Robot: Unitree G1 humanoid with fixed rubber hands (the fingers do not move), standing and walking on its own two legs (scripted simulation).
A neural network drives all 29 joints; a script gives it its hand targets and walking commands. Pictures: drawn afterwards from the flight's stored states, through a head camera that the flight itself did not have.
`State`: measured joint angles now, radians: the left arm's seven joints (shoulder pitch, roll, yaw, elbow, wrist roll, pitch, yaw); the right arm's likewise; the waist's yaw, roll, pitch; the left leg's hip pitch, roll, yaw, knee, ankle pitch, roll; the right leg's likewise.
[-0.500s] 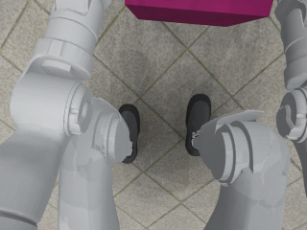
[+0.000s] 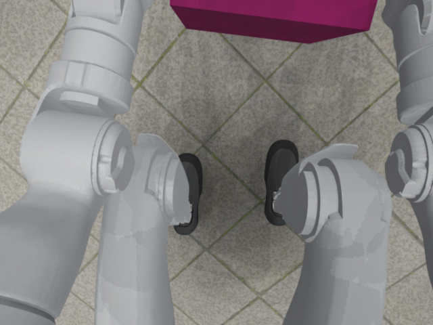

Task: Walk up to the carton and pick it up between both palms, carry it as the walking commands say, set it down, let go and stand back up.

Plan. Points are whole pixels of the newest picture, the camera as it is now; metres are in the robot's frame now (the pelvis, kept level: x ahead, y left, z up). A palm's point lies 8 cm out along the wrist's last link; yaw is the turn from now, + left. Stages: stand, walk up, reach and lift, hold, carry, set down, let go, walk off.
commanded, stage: reach and lift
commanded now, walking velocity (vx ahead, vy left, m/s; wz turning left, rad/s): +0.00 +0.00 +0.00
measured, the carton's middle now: out of the picture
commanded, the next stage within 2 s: none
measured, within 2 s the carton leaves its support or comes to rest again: neither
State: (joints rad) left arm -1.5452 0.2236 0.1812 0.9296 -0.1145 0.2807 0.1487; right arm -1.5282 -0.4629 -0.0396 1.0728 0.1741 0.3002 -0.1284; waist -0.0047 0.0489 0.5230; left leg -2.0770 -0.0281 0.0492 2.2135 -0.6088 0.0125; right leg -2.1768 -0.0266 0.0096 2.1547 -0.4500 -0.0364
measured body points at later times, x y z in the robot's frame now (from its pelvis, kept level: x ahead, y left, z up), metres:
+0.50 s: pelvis -0.01 +0.00 +0.04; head +0.34 -0.04 +0.30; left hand +0.57 +0.12 -0.06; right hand +0.56 -0.20 -0.09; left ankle +0.12 +0.11 -0.34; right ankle +0.15 -0.11 -0.34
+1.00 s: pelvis -0.02 +0.00 +0.09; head +0.31 -0.04 +0.38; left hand +0.55 +0.11 +0.02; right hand +0.54 -0.20 -0.02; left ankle +0.12 +0.11 -0.34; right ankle +0.15 -0.11 -0.34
